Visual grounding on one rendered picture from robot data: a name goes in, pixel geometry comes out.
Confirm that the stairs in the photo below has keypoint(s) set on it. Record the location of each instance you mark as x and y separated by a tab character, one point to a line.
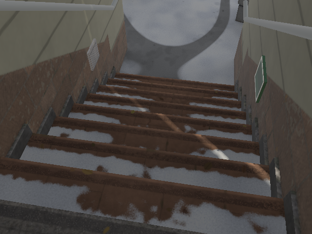
154	150

